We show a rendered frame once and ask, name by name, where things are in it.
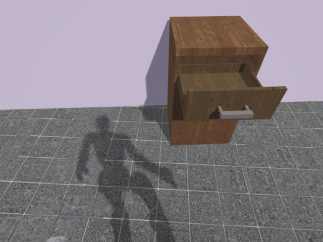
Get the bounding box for cabinet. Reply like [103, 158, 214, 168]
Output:
[167, 16, 268, 146]

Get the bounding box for drawer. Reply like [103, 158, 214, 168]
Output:
[178, 63, 288, 122]

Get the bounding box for handle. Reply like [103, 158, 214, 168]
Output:
[218, 105, 254, 119]

